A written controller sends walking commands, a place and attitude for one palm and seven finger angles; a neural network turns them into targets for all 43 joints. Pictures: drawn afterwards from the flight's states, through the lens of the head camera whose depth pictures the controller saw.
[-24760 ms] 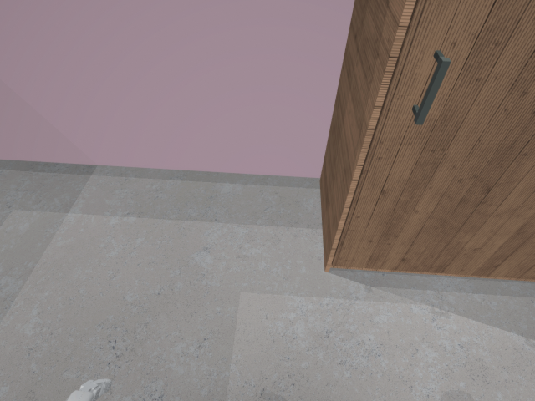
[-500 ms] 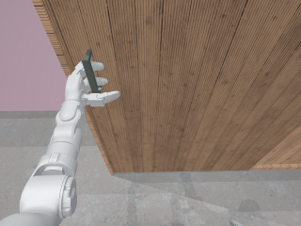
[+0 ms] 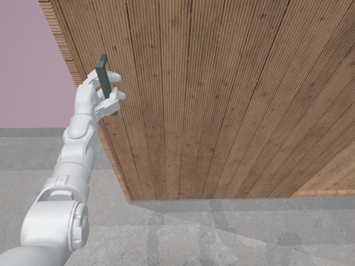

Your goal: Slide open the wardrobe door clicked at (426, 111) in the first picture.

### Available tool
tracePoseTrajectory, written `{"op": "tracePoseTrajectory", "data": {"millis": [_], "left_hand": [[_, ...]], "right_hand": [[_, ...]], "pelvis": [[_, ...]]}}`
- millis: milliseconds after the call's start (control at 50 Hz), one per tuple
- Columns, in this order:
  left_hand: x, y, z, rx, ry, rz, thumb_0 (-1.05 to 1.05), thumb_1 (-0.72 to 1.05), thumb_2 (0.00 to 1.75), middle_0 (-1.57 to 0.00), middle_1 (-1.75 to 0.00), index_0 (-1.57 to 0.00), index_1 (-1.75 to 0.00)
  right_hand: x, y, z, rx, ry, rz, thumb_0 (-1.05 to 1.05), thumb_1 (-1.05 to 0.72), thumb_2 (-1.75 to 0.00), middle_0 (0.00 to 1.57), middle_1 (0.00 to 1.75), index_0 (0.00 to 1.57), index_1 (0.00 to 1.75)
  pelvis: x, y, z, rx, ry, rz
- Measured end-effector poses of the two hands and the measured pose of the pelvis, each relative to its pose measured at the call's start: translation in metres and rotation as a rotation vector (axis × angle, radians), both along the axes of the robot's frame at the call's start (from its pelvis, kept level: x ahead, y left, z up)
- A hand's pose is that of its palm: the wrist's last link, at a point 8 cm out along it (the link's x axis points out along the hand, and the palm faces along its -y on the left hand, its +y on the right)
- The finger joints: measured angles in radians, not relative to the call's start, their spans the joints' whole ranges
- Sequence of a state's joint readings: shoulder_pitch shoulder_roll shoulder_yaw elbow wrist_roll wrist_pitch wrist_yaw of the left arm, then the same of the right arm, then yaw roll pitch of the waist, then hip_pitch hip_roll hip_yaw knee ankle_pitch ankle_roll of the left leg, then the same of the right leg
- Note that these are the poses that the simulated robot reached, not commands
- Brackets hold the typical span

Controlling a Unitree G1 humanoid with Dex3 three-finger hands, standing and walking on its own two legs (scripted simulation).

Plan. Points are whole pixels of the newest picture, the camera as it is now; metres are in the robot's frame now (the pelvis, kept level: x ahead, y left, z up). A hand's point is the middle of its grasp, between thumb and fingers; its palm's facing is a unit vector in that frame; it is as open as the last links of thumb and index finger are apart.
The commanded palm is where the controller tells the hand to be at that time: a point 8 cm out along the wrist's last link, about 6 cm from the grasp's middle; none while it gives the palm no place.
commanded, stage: grip the handle and tug to test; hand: left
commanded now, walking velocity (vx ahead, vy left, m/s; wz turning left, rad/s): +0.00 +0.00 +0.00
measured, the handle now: (109, 86) +0.50 +0.17 +0.13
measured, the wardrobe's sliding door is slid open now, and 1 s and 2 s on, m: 0.00 0.00 0.08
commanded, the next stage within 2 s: tug the door sideways, standing still in 0.56 s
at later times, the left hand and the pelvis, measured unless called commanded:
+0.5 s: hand (116, 103) +0.45 +0.14 +0.13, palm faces +0.02 -1.00 +0.00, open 5.5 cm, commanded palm +0.39 +0.19 +0.13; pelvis +0.02 +0.00 +0.00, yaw -2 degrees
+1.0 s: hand (117, 102) +0.45 +0.14 +0.13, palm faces +0.07 -1.00 +0.00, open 5.4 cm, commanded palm +0.42 +0.15 +0.13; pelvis +0.04 +0.00 +0.01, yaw +2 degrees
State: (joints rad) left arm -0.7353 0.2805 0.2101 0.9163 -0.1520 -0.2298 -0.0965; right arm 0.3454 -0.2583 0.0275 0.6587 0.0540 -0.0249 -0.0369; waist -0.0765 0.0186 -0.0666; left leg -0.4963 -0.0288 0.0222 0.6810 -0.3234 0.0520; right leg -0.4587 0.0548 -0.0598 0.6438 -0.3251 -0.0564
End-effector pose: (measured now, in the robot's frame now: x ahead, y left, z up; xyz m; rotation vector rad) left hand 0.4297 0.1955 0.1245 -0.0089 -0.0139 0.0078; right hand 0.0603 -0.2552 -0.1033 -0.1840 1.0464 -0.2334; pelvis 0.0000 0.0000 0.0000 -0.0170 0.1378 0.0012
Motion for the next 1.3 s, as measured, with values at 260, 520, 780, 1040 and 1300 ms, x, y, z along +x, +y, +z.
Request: {"op": "tracePoseTrajectory", "data": {"millis": [260, 520, 780, 1040, 1300], "left_hand": [[-0.001, -0.001, 0.000, -0.003, -0.001, 0.010, 0.01, 0.78, 0.84, -0.41, -1.40, -0.42, -1.40], [-0.007, -0.002, 0.000, 0.005, -0.012, 0.012, 0.02, 0.81, 0.81, -0.33, -1.40, -0.32, -1.37], [-0.010, -0.003, 0.002, 0.000, 0.009, 0.011, 0.02, 0.81, 0.83, -0.28, -1.36, -0.28, -1.34], [-0.007, -0.007, 0.004, 0.009, 0.029, 0.072, 0.02, 0.80, 0.85, -0.34, -1.39, -0.35, -1.39], [-0.009, -0.029, 0.003, 0.029, 0.019, 0.053, 0.01, 0.83, 0.83, -0.30, -1.40, -0.27, -1.40]], "right_hand": [[-0.002, -0.002, 0.000, 0.012, -0.016, -0.020, 0.01, -0.90, -0.90, 0.20, 0.30, 0.20, 0.30], [0.027, -0.002, 0.006, 0.035, -0.067, -0.030, 0.01, -0.90, -0.90, 0.20, 0.30, 0.20, 0.30], [0.088, 0.004, 0.019, 0.035, -0.147, 0.016, 0.01, -0.90, -0.90, 0.20, 0.30, 0.20, 0.30], [0.096, 0.019, 0.002, 0.051, -0.077, 0.122, 0.01, -0.90, -0.90, 0.20, 0.30, 0.20, 0.30], [0.046, 0.020, -0.012, 0.064, -0.002, 0.122, 0.01, -0.90, -0.90, 0.20, 0.30, 0.20, 0.30]], "pelvis": [[0.002, -0.002, 0.001, 0.003, -0.001, -0.015], [0.022, -0.002, 0.004, 0.007, -0.004, -0.037], [0.048, -0.001, 0.009, 0.004, -0.008, -0.029], [0.036, -0.001, 0.005, 0.004, 0.006, 0.046], [0.016, 0.001, 0.001, 0.000, -0.002, 0.060]]}}
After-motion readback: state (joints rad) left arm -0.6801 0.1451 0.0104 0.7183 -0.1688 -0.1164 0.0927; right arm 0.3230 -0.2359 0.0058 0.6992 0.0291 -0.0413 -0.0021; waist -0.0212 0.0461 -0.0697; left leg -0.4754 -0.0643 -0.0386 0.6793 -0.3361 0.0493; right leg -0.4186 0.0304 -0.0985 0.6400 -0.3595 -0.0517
